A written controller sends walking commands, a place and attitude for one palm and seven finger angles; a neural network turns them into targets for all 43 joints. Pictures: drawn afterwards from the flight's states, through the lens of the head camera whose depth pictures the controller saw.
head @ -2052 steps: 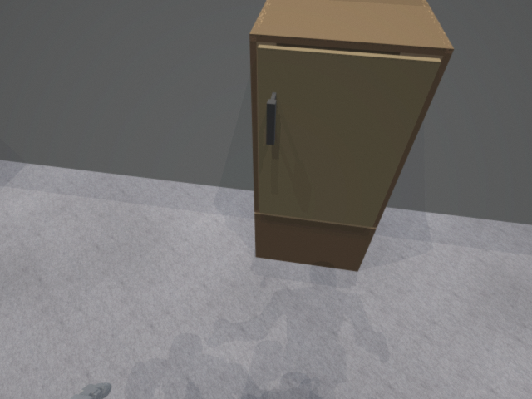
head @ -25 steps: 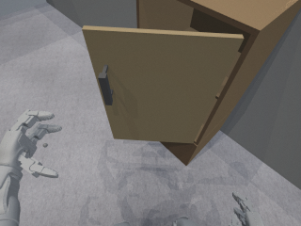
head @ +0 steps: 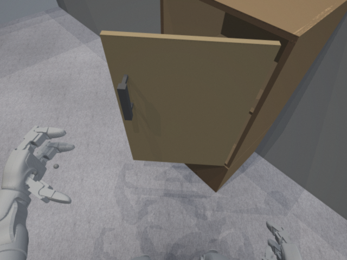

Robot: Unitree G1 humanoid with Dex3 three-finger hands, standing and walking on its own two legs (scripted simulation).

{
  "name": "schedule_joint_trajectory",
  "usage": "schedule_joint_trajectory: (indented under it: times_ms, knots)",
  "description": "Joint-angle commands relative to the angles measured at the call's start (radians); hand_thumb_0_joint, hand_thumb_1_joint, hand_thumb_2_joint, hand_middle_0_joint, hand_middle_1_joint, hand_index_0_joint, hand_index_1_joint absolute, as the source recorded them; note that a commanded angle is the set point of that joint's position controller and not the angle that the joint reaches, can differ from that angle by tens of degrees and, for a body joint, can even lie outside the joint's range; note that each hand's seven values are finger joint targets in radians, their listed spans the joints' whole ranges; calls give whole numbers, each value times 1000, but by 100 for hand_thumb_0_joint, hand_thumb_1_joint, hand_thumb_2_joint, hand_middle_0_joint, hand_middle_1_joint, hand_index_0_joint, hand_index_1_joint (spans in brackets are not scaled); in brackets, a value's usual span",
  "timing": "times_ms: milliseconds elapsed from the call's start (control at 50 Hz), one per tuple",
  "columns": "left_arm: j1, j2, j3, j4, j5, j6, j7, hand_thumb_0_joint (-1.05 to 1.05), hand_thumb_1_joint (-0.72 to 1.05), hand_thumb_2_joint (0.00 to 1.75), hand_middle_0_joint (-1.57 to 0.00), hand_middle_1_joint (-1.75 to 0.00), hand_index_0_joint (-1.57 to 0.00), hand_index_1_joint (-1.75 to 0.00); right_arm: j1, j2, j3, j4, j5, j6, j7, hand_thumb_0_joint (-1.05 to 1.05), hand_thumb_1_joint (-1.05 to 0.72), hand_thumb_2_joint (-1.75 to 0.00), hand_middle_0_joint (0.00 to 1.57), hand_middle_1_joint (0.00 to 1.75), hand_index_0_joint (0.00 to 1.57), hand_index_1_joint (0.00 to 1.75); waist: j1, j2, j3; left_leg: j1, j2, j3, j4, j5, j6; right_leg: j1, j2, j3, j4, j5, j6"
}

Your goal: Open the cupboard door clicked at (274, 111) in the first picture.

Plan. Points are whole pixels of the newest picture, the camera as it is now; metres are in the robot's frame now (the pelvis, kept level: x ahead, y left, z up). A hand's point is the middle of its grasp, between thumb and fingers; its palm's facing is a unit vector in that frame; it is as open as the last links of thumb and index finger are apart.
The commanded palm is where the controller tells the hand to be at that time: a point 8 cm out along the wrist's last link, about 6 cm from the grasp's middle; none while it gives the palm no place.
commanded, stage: move the hooked fingers beside the handle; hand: left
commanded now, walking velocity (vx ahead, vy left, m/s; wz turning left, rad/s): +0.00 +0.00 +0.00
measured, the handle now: (127, 98) +0.52 +0.17 +0.04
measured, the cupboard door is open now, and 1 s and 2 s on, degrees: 43 43 43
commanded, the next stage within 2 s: none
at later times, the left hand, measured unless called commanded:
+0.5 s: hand (79, 140) +0.36 +0.25 +0.05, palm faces +0.00 -1.00 -0.01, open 14.0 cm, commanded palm +0.34 +0.30 +0.06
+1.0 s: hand (87, 126) +0.41 +0.24 +0.05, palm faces +0.01 -1.00 +0.00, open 14.0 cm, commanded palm +0.39 +0.29 +0.05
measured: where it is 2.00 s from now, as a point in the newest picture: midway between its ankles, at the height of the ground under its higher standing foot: outside the picture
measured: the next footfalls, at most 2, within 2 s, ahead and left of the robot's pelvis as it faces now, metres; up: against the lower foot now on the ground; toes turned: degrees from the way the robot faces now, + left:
none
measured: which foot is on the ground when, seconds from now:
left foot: down 0.00-1.00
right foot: down 0.00-1.00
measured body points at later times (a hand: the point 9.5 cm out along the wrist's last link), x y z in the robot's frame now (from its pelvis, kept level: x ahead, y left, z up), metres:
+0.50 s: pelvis +0.00 +0.01 +0.00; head +0.07 +0.01 +0.44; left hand +0.36 +0.30 +0.06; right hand +0.10 -0.26 -0.10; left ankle -0.02 +0.10 -0.69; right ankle +0.05 -0.12 -0.69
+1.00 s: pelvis +0.00 +0.00 -0.01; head +0.09 +0.01 +0.43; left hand +0.40 +0.30 +0.05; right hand +0.09 -0.27 -0.11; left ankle -0.02 +0.10 -0.69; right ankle +0.05 -0.12 -0.69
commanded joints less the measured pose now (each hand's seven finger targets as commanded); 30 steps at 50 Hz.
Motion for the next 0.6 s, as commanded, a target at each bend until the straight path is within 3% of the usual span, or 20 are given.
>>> schedule_joint_trajectory:
  times_ms: [0, 60, 100, 140, 160, 200, 260, 280, 340, 440, 460, 500, 540, 580]
  knots:
    - [-289, 244, 55, -159, -17, -57, 11, 0, -50, 30, -30, -120, -30, -120, 3, -158, -67, -119, 9, -52, -22, 0, -90, -90, 20, 30, 20, 30, -26, 37, -208, 9, -19, -36, -164, 265, -19, 205, 28, 59, -85, 122, -13]
    - [-378, 262, 43, -117, 11, -50, 20, 0, -50, 30, -30, -120, -30, -120, 4, -160, -61, -112, 10, -44, -26, 0, -90, -90, 20, 30, 20, 30, -32, 59, -194, -2, -18, -40, -171, 228, -20, 181, 26, 60, -83, 76, -18]
    - [-446, 233, -1, -137, 25, -53, 32, 0, -50, 30, -30, -120, -30, -120, 5, -153, -61, -115, 10, -45, -28, 0, -90, -90, 20, 30, 20, 30, -37, 99, -222, 30, -17, -47, -176, 229, -23, 160, 24, 56, -77, 66, -19]
    - [-484, 260, 13, -131, 29, -59, 42, 0, -50, 30, -30, -120, -30, -120, 16, -158, -61, -110, 5, -43, -29, 0, -90, -90, 20, 30, 20, 30, -35, 78, -251, 37, -16, -52, -168, 247, -24, 171, 28, 58, -70, 80, -21]
    - [-464, 288, 41, -123, 36, -63, 47, 0, -50, 30, -30, -120, -30, -120, 25, -157, -63, -108, 5, -40, -27, 0, -90, -90, 20, 30, 20, 30, -21, 87, -286, 46, -15, -54, -170, 270, -28, 191, 28, 58, -67, 94, -22]
    - [-475, 278, 38, -97, 38, -66, 59, 0, -50, 30, -30, -120, -30, -120, 24, -155, -62, -106, 6, -33, -25, 0, -90, -90, 20, 30, 20, 30, -24, 62, -292, 36, -13, -50, -169, 277, -27, 195, 27, 57, -65, 106, -17]
    - [-439, 289, 60, -32, 45, -56, 71, 0, -50, 30, -30, -120, -30, -120, 35, -155, -60, -106, 3, -18, -17, 0, -90, -90, 20, 30, 20, 30, -8, 83, -287, 17, -14, -43, -170, 311, -32, 210, 28, 56, -57, 136, -20]
    - [-462, 280, 51, -18, 47, -50, 76, 0, -50, 30, -30, -120, -30, -120, 37, -155, -59, -104, 3, -12, -14, 0, -90, -90, 20, 30, 20, 30, -16, 72, -269, 5, -15, -42, -171, 312, -32, 205, 26, 54, -58, 145, -18]
    - [-423, 263, 43, -5, 52, -41, 81, 0, -50, 30, -30, -120, -30, -120, 58, -157, -66, -112, 1, 2, -6, 0, -90, -90, 20, 30, 20, 30, -10, 46, -301, 18, -10, -42, -165, 385, -33, 220, 30, 52, -52, 197, -18]
    - [-564, 252, 14, -13, 62, -65, 93, 0, -50, 30, -30, -120, -30, -120, 74, -159, -72, -94, 0, 21, -5, 0, -90, -90, 20, 30, 20, 30, -45, 41, -297, 10, -8, -38, -151, 356, -28, 194, 32, 57, -52, 191, -15]
    - [-546, 286, 52, -3, 64, -73, 97, 0, -50, 30, -30, -120, -30, -120, 83, -161, -75, -91, -1, 25, -5, 0, -90, -90, 20, 30, 20, 30, -33, 44, -319, 15, -8, -36, -152, 363, -27, 210, 34, 62, -54, 199, -15]
    - [-564, 291, 58, 2, 64, -91, 101, 0, -50, 30, -30, -120, -30, -120, 87, -159, -76, -84, -2, 31, -6, 0, -90, -90, 20, 30, 20, 30, -34, 27, -340, 8, -10, -34, -149, 371, -24, 233, 32, 66, -51, 220, -13]
    - [-589, 289, 43, 5, 71, -100, 100, 0, -50, 30, -30, -120, -30, -120, 92, -157, -74, -79, -4, 37, -6, 0, -90, -90, 20, 30, 20, 30, -37, 81, -355, 26, -9, -34, -141, 406, -28, 222, 32, 68, -40, 238, -17]
    - [-616, 277, 28, 36, 83, -100, 100, 0, -50, 30, -30, -120, -30, -120, 98, -154, -74, -67, -5, 45, -4, 0, -90, -90, 20, 30, 20, 30, -46, 84, -343, 30, -7, -32, -137, 420, -27, 208, 33, 66, -42, 246, -13]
